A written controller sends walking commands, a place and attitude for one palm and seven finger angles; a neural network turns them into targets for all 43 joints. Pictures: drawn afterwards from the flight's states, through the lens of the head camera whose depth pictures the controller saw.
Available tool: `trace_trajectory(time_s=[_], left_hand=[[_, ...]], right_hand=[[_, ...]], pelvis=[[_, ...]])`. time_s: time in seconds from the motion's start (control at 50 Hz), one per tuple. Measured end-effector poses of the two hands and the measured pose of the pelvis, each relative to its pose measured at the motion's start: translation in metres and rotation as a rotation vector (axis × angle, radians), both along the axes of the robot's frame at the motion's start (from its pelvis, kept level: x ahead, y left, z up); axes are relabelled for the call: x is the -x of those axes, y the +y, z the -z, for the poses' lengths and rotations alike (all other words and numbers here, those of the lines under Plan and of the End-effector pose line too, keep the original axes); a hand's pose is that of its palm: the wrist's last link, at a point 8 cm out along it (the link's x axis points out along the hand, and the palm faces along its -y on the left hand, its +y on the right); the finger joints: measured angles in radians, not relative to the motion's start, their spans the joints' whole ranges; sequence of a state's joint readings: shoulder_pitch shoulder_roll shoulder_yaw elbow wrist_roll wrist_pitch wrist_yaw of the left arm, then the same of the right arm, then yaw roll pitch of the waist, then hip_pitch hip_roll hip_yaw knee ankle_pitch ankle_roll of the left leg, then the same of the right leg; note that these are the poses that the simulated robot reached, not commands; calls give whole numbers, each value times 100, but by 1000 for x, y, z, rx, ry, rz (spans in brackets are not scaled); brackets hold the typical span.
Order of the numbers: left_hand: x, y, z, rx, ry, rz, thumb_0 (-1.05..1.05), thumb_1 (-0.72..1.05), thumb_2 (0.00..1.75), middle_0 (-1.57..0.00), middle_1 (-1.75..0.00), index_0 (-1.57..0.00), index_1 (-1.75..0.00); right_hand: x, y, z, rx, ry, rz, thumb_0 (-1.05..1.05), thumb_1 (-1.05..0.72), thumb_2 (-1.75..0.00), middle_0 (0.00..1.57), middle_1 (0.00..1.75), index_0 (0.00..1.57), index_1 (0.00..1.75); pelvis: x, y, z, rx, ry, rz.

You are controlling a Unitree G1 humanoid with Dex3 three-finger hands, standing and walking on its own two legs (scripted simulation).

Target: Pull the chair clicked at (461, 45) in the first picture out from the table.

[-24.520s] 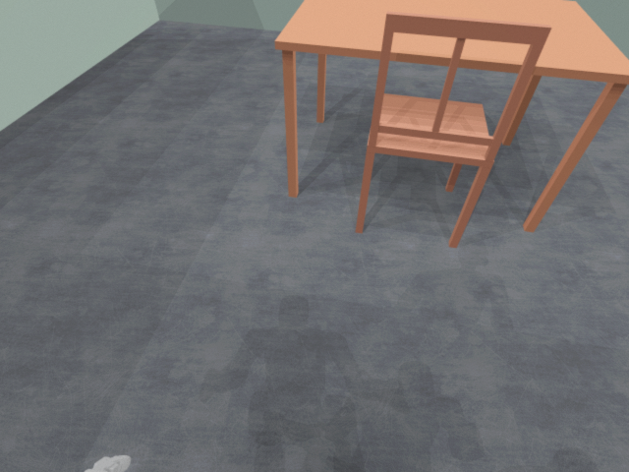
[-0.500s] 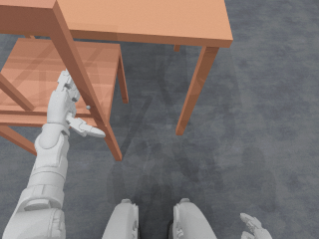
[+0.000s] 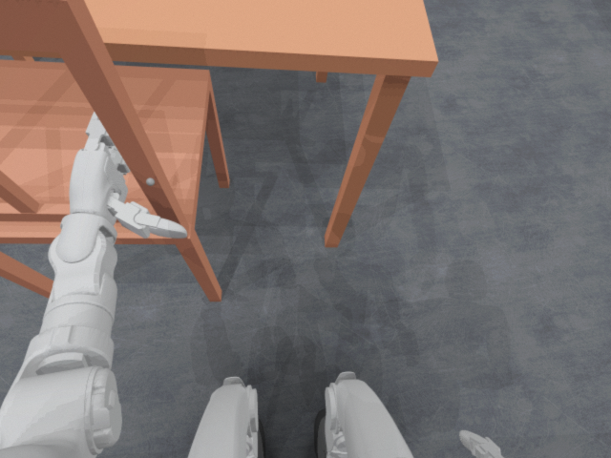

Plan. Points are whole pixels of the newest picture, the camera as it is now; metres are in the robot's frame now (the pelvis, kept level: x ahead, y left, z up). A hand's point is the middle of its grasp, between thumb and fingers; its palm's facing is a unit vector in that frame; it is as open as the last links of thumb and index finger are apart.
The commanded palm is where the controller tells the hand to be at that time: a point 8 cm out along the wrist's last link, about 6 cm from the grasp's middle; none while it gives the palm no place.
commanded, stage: push the fingers through the gap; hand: left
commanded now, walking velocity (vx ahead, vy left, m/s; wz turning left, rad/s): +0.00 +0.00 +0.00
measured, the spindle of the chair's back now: out of the picture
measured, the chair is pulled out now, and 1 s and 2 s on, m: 0.00 0.00 0.05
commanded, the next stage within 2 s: hook a spindle and tug to test in 0.18 s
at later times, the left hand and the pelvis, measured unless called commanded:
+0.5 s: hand (159, 181) +0.46 +0.17 +0.02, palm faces -0.03 -1.00 -0.02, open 16.4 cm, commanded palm +0.44 +0.21 +0.03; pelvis +0.00 +0.00 +0.00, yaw +0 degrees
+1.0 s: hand (157, 180) +0.46 +0.18 +0.03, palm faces -0.02 -1.00 -0.02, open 8.4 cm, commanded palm +0.44 +0.21 +0.03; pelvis +0.00 +0.00 +0.00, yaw +0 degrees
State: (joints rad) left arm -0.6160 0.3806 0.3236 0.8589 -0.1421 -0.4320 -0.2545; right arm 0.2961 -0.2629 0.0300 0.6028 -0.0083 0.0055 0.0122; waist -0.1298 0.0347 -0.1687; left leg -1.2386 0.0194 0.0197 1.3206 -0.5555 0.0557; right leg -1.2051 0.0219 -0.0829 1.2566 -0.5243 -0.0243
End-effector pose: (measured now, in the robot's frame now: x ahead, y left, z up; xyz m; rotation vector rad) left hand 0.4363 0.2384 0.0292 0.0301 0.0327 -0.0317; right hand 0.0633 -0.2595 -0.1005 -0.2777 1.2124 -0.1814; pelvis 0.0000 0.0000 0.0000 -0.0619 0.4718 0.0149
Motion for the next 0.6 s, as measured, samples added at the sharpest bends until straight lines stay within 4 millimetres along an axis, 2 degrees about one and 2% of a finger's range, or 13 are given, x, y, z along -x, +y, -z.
trace_trajectory(time_s=[0.18, 0.3, 0.38, 0.48, 0.6], left_hand=[[3, 1, 7, 16, 41, -4, -1, -50, 31, -6, -8, -6, -8], [2, -5, -4, 6, -19, 13, -1, -50, 31, -6, -8, -6, -7], [-2, -9, 0, 10, 19, 16, -1, -50, 31, -7, -11, -7, -11], [-3, -9, 4, 11, 27, -4, -1, -50, 31, -12, -25, -11, -24], [1, -10, 0, 2, 4, -1, -1, -50, 31, -20, -51, -20, -51]], right_hand=[[-8, 4, -4, 3, -5, -16, 1, -91, -90, 21, 30, 20, 30], [-15, 6, -4, 2, -23, -21, 1, -91, -90, 21, 30, 20, 30], [-17, 7, -4, -5, -24, -24, 1, -91, -90, 21, 30, 20, 30], [-16, 7, -3, -8, -28, -15, 1, -91, -90, 21, 30, 20, 30], [-13, 7, -2, -18, -10, -14, 1, -91, -90, 21, 30, 20, 30]], pelvis=[[-1, 3, -3, 5, -5, -9], [-2, 5, -4, 7, -5, -9], [-2, 5, -4, 5, -7, -11], [-2, 4, -3, 3, -3, -5], [-3, 1, -4, -1, -9, -3]])
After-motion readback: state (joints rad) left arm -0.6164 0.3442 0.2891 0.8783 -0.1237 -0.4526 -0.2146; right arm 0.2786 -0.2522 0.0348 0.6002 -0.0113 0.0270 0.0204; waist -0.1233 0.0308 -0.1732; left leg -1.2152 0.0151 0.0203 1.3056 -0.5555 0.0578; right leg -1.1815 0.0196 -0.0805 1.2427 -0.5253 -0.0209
